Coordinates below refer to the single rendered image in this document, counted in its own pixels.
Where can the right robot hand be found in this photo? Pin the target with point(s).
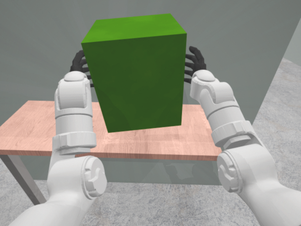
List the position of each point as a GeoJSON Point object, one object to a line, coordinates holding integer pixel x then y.
{"type": "Point", "coordinates": [198, 61]}

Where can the left robot hand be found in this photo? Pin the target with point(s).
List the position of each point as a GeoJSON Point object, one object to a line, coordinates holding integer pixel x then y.
{"type": "Point", "coordinates": [77, 64]}

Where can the robot right upper arm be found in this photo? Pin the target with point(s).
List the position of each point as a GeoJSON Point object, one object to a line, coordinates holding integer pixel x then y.
{"type": "Point", "coordinates": [250, 172]}

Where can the carton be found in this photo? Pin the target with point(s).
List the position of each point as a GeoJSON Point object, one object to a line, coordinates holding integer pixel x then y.
{"type": "Point", "coordinates": [137, 67]}

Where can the table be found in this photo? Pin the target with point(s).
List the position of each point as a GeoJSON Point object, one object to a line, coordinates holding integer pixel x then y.
{"type": "Point", "coordinates": [30, 129]}

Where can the right robot forearm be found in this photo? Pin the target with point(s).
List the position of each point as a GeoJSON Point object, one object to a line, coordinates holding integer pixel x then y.
{"type": "Point", "coordinates": [229, 128]}

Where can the robot left upper arm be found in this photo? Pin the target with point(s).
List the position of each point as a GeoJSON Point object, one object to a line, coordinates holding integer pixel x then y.
{"type": "Point", "coordinates": [73, 186]}

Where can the left robot forearm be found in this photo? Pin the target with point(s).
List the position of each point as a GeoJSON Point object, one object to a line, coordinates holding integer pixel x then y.
{"type": "Point", "coordinates": [73, 118]}

